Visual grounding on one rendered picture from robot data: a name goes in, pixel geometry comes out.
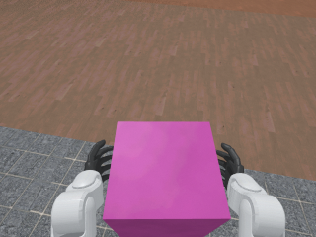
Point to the right robot hand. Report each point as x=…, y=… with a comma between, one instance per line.
x=232, y=165

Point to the left robot hand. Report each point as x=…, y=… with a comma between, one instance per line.
x=94, y=160

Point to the carton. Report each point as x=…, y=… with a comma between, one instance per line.
x=165, y=180

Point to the right robot forearm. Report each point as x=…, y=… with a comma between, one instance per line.
x=259, y=214

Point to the left robot forearm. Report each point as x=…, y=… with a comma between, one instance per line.
x=73, y=213

